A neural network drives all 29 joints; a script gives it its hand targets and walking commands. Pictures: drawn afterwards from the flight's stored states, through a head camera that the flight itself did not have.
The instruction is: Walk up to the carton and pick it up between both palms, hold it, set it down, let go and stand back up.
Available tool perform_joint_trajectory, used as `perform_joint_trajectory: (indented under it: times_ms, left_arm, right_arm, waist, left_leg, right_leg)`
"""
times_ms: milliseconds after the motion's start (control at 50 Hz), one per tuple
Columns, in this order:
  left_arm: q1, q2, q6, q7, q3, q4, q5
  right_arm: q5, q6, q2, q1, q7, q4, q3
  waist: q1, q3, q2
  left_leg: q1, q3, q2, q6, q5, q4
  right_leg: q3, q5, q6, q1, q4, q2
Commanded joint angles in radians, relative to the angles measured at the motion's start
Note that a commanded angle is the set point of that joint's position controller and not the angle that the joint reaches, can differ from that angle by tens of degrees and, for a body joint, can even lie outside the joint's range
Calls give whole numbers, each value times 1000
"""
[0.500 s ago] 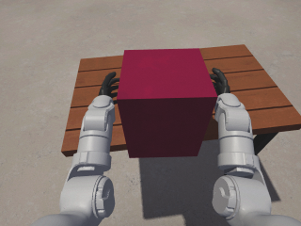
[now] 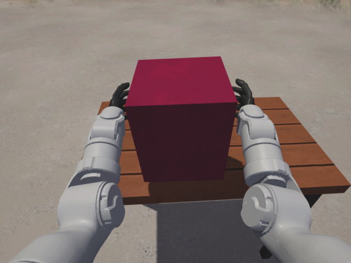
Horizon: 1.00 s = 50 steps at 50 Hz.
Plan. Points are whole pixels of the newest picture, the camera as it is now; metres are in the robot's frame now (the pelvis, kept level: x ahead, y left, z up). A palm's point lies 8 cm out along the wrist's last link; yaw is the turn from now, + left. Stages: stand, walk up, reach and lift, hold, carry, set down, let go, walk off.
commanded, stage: set down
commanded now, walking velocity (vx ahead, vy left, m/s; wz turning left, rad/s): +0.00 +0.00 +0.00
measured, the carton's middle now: (181, 120) +0.43 -0.01 +0.14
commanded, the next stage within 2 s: none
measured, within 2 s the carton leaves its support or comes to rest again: neither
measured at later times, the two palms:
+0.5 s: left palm (120, 117) +0.42 +0.14 +0.16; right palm (243, 122) +0.39 -0.16 +0.16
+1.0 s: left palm (128, 130) +0.42 +0.13 +0.11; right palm (242, 138) +0.39 -0.17 +0.11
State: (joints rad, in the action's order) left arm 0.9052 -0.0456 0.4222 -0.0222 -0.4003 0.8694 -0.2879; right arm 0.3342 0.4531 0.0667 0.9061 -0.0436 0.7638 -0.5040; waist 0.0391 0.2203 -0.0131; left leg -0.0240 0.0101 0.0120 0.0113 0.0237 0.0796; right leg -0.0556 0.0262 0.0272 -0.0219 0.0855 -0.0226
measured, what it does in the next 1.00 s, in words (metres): stands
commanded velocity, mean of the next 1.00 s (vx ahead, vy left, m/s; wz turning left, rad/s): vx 0.00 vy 0.00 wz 0.00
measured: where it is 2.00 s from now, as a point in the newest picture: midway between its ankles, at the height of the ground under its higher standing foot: outside the picture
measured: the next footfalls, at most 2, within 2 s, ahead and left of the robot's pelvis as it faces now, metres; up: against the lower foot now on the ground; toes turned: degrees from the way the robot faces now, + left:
none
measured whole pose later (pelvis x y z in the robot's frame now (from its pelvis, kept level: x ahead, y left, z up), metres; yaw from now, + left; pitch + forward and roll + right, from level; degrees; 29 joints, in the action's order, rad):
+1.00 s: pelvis +0.01 +0.02 +0.00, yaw -2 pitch +15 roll +0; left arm 0.69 0.08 0.18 0.03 -0.36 0.66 -0.29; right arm 0.33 0.20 0.11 0.62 -0.01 0.55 -0.44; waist 0.04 0.26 0.01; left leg -0.20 -0.02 0.04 0.04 0.04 0.09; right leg -0.02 0.05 0.00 -0.21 0.09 0.00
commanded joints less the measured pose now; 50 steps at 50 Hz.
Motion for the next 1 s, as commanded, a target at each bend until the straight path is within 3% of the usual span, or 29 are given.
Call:
perform_joint_trajectory:
  times_ms: [0,80,140,180,240,300,420,480,540,580,680,760,860,980]
  left_arm:
    - [654,424,-133,-178,177,-239,58]
    - [777,548,-218,-193,296,-429,131]
    - [790,560,-271,-163,408,-567,184]
    - [755,535,-282,-127,464,-603,200]
    - [675,552,-269,-85,482,-546,188]
    - [566,554,-237,-68,436,-437,131]
    - [391,542,-180,-97,224,-164,-28]
    - [389,526,-194,-122,133,-129,-70]
    - [461,528,-239,-137,111,-178,-71]
    - [537,547,-281,-141,138,-246,-52]
    - [605,571,-375,-116,326,-429,41]
    - [560,594,-377,-82,431,-453,91]
    - [422,632,-329,-72,419,-393,69]
    - [280,645,-278,-110,303,-323,-15]
  right_arm:
    - [-63,-92,400,567,142,-163,207]
    - [-129,-174,510,715,150,-392,374]
    - [-195,-238,514,792,130,-589,532]
    - [-219,-259,473,772,110,-639,597]
    - [-203,-254,462,685,98,-575,614]
    - [-152,-227,440,556,105,-424,525]
    - [2,-186,378,379,169,-137,244]
    - [61,-199,367,356,201,-82,145]
    - [69,-237,389,393,221,-99,123]
    - [49,-277,421,459,224,-157,155]
    - [-44,-383,424,573,188,-394,370]
    - [-88,-392,441,532,153,-442,485]
    - [-73,-349,470,402,141,-388,458]
    - [8,-301,491,262,171,-332,353]
  waist:
    - [25,274,59]
    - [14,591,49]
    - [-3,833,25]
    - [-12,912,22]
    - [-20,885,6]
    - [-17,706,15]
    - [2,230,44]
    - [20,104,46]
    - [24,128,54]
    - [26,250,61]
    - [21,726,40]
    - [21,908,25]
    - [13,808,35]
    - [2,512,19]
  left_leg:
    - [39,-9,31,29,259,-4]
    - [161,11,16,40,458,-47]
    - [240,15,11,44,618,-89]
    - [261,13,9,36,665,-105]
    - [249,3,7,20,623,-107]
    - [216,-7,3,2,496,-84]
    - [144,-14,0,-20,231,-22]
    - [112,-7,-1,-12,149,-9]
    - [106,3,-3,0,166,-16]
    - [140,6,-7,8,243,-40]
    - [279,12,-7,12,577,-115]
    - [320,7,-5,-6,736,-150]
    - [269,0,1,-20,742,-141]
    - [191,-4,14,-12,632,-77]
  right_leg:
    - [55,469,-32,265,-94,21]
    - [63,606,-29,295,-124,19]
    - [56,710,-34,321,-153,12]
    - [58,717,-35,311,-152,10]
    - [55,621,-30,264,-124,14]
    - [48,443,-16,172,-65,15]
    - [30,127,18,23,53,2]
    - [26,63,25,-10,67,-4]
    - [29,88,28,-18,48,-5]
    - [33,149,28,-14,26,-6]
    - [35,424,13,62,-24,-15]
    - [45,567,2,99,-41,-11]
    - [53,584,-2,82,-30,-2]
    - [50,554,-9,75,-4,-3]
